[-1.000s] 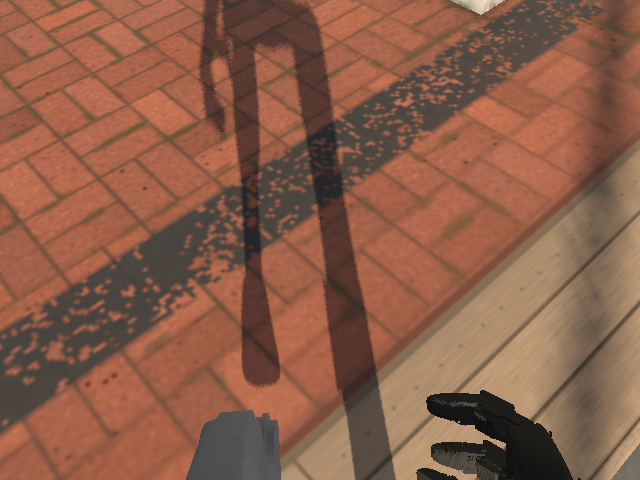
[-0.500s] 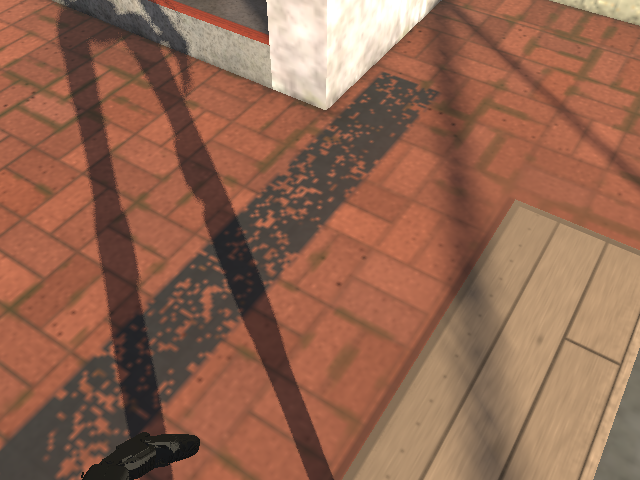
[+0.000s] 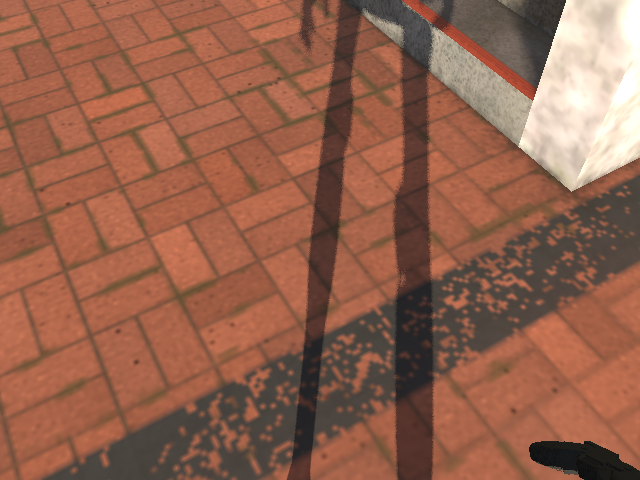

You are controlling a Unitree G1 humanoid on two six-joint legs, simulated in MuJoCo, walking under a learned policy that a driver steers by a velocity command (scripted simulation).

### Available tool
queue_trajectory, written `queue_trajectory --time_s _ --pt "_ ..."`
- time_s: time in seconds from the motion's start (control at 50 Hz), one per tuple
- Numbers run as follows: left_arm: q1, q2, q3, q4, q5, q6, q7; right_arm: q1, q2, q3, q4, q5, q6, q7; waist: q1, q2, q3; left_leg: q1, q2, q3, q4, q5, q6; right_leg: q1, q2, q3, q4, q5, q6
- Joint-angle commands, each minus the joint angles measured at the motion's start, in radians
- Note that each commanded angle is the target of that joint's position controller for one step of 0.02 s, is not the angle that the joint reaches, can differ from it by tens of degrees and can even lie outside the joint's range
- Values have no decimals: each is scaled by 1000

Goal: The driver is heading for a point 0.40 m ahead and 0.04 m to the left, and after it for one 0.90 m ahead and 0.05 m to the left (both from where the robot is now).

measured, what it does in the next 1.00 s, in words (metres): walks ahead: left foot, then right foot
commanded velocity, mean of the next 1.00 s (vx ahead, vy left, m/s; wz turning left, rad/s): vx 0.25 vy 0.00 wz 0.06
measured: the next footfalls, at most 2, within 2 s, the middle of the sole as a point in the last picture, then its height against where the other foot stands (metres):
left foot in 0.06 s outside the picture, level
right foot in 0.52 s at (376, 472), level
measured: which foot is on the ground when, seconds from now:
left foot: up 0.00-0.04, down 0.06-0.54, up 0.56-0.92, down 0.94-1.00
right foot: down 0.00-0.06, up 0.08-0.50, down 0.52-0.96, up 0.98-1.00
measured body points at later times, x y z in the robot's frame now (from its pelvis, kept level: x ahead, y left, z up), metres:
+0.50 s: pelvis +0.28 +0.03 +0.01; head +0.31 +0.05 +0.45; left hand +0.44 +0.31 -0.07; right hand +0.41 -0.23 -0.10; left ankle +0.18 +0.10 -0.73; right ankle +0.47 -0.05 -0.71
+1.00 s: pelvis +0.36 +0.06 +0.00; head +0.39 +0.08 +0.45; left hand +0.50 +0.35 -0.10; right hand +0.51 -0.21 -0.09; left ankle +0.39 +0.19 -0.73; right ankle +0.45 -0.04 -0.71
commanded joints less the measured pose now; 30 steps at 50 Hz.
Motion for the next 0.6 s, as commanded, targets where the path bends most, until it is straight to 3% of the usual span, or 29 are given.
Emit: queue_trajectory --time_s 0.02,0.04,0.06,0.08,0.1,0.12,0.14,0.16,0.18,0.2,0.24,0.3,0.36,0.4,0.44,0.48,0.5,0.52,0.54,0.56,0.58,0.6 --pt "-41 225 61 -57 -14 13 17 20 -122 -47 -77 -1 -6 2 -103 -143 -6 130 -92 85 -35 -118 54 16 -262 45 178 1109 -125" --pt "-65 234 64 -64 -20 23 21 159 -165 -72 -42 -1 -4 -7 -183 -135 -75 316 -133 96 -96 -91 84 -30 -234 24 358 1143 -101" --pt "-57 215 57 -76 -13 21 28 323 -240 -110 2 -5 3 -27 -256 -88 -160 617 -115 -2 -119 -53 122 -225 -193 30 616 948 -60" --pt "28 58 13 -123 33 3 19 348 -347 -128 11 -2 6 -47 -156 200 -234 972 143 -451 -118 -32 251 -661 -38 62 977 -8 -1" --pt "-8 71 -3 -165 4 -38 5 359 -331 -115 -29 -4 -8 -42 -175 178 -426 1100 273 -898 -317 -254 392 -840 77 306 1207 -213 17" --pt "-133 133 15 -194 -35 -64 -7 348 -261 -99 -24 -10 -16 -42 -219 82 -333 1046 244 -798 -373 -267 327 -942 16 373 1229 -115 -3" --pt "-171 133 10 -210 -40 -78 -7 298 -219 -88 -26 -4 -22 -46 -191 36 -215 898 204 -663 -376 -217 290 -950 -25 359 1162 -17 -20" --pt "-177 133 12 -204 -16 -81 1 229 -187 -76 -39 -3 -26 -47 -141 -30 -144 739 165 -566 -386 -118 261 -895 -64 356 1085 42 -20" --pt "-162 148 21 -204 0 -73 6 187 -158 -66 -51 -10 -29 -50 -102 -23 -115 626 137 -502 -404 -20 253 -820 -87 361 1032 68 -14" --pt "-147 150 26 -208 7 -59 6 168 -148 -61 -59 -18 -31 -53 -77 -14 -100 555 118 -476 -426 17 252 -774 -97 364 1005 77 -8" --pt "-142 125 24 -212 13 -38 7 172 -156 -63 -49 -14 -37 -60 -60 -14 -64 467 97 -422 -445 76 252 -763 -104 344 913 83 13" --pt "-243 89 11 -237 26 -26 10 204 -199 -74 -31 -16 -33 -76 -83 -9 -11 363 41 -324 -441 197 218 -748 -74 308 711 223 45" --pt "-335 58 -1 -246 22 -30 2 247 -201 -77 -4 -7 -11 -88 -132 44 -38 343 -25 -230 -364 329 142 -624 3 272 457 428 47" --pt "-360 63 0 -240 7 -36 -14 286 -182 -68 17 -6 -3 -93 -162 70 -69 406 7 -245 -343 281 126 -592 16 273 377 535 34" --pt "-375 75 5 -239 11 -40 -29 300 -159 -58 32 -12 0 -97 -173 73 -73 498 47 -276 -287 275 115 -608 9 291 314 521 3" --pt "-350 103 18 -235 15 -44 -39 284 -164 -57 35 -24 0 -96 -151 83 -82 563 83 -304 -214 324 99 -588 10 294 271 447 -42" --pt "-306 109 24 -221 17 -46 -40 259 -161 -55 32 -25 0 -95 -122 79 -92 572 72 -291 -156 377 84 -528 23 279 221 457 -69" --pt "-255 124 30 -208 23 -49 -38 252 -152 -52 28 -27 -4 -94 -96 59 -116 561 24 -259 -66 417 53 -427 20 276 174 592 -99" --pt "-192 178 39 -211 37 -52 -34 283 -123 -42 8 -47 -12 -93 -98 -38 -216 458 -47 -219 124 225 9 -211 -107 414 244 975 -170" --pt "-153 177 33 -205 50 -40 -30 420 -99 -28 37 -43 -18 -92 -118 -230 -330 222 -138 -156 412 -295 -81 53 -311 664 271 1205 -367" --pt "-123 118 21 -190 18 -23 -33 419 -150 -31 39 -46 -11 -85 -105 -260 -374 144 -133 -170 497 -608 -115 64 -345 824 203 1057 -414" --pt "-160 116 22 -204 -6 -6 -33 343 -193 -46 23 -31 6 -85 -91 -168 -292 82 -100 -184 572 -584 -129 -7 -308 814 174 766 -374"
Keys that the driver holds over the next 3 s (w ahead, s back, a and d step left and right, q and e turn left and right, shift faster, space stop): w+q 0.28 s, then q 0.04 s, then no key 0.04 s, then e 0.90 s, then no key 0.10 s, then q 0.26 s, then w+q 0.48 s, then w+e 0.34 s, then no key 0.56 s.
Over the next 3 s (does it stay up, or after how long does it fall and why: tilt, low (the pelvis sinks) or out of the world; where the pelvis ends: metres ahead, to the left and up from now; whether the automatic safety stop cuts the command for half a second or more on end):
stays up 0.86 0.13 0.00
